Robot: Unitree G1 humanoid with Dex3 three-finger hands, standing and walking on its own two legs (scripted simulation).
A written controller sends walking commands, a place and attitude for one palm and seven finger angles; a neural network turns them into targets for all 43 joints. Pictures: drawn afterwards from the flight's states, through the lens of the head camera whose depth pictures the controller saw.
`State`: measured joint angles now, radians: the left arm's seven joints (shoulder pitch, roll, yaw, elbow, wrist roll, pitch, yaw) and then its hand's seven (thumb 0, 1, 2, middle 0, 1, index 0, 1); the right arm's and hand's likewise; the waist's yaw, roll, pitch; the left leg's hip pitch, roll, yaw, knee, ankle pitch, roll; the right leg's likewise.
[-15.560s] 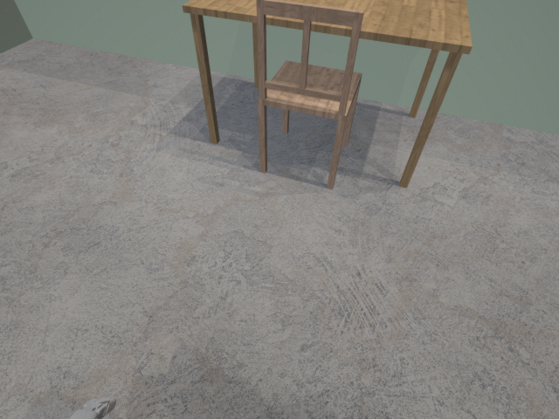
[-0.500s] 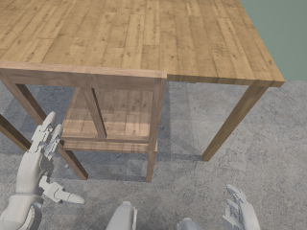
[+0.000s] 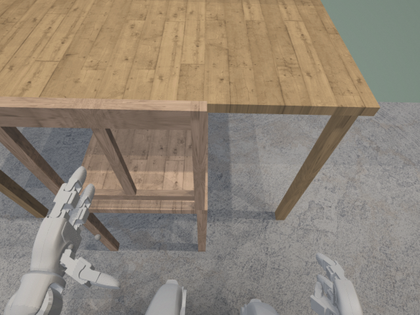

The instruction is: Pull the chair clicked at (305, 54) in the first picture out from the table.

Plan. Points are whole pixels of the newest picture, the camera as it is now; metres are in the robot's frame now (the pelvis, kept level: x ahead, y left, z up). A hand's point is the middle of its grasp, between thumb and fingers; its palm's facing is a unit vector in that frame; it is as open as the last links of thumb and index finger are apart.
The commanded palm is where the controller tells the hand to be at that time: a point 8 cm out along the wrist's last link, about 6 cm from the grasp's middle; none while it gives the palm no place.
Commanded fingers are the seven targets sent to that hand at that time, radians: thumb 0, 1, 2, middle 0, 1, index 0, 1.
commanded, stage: aim the fingers beside a spindle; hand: left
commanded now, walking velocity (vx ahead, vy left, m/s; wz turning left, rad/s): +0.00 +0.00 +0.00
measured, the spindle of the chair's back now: (118, 164) +0.42 +0.23 -0.02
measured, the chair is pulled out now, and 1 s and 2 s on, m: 0.00 0.00 0.00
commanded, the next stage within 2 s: none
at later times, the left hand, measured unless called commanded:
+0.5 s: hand (99, 227) +0.26 +0.21 +0.04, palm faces +0.03 -1.00 -0.05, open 16.9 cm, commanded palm +0.23 +0.26 +0.04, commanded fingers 0.00 -0.50 0.30 -0.06 -0.08 -0.06 -0.08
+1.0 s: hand (113, 233) +0.26 +0.19 +0.01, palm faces +0.01 -1.00 -0.04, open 16.9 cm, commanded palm +0.24 +0.25 +0.02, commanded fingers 0.00 -0.50 0.30 -0.06 -0.08 -0.06 -0.08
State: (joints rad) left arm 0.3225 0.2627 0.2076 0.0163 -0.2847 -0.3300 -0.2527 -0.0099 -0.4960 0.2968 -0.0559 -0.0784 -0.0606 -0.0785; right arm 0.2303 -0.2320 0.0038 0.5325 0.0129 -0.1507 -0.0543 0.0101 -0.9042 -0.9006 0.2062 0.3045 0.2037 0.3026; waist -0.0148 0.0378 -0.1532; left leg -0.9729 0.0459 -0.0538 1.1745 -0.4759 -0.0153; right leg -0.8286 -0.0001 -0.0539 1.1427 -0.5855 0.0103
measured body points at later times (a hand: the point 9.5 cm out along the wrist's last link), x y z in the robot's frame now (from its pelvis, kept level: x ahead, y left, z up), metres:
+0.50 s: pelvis +0.00 +0.00 -0.01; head +0.07 +0.01 +0.44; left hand +0.25 +0.26 +0.05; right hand +0.16 -0.25 -0.09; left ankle +0.05 +0.13 -0.65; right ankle -0.01 -0.13 -0.65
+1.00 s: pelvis -0.01 +0.01 -0.02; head +0.08 +0.02 +0.42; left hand +0.25 +0.25 +0.02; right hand +0.17 -0.23 -0.11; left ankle +0.05 +0.13 -0.65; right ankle -0.01 -0.13 -0.65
